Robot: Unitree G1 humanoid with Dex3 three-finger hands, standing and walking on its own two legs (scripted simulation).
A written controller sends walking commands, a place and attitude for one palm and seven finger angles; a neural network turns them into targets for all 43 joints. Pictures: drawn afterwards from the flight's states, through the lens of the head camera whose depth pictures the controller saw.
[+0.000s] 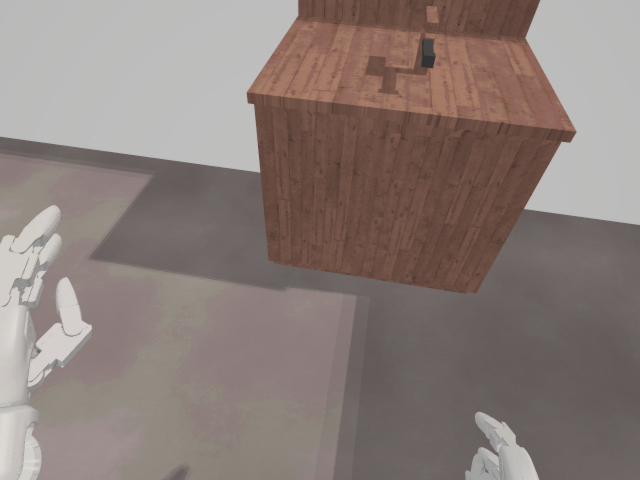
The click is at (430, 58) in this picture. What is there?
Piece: tap's lever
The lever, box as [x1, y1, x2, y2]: [421, 52, 435, 67]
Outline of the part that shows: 424,52 421,66 432,67 435,54 431,52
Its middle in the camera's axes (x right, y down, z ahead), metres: +0.26 -0.44 +0.95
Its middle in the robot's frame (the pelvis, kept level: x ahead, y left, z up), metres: +1.03 -0.20 +0.10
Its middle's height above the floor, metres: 0.88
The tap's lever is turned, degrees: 0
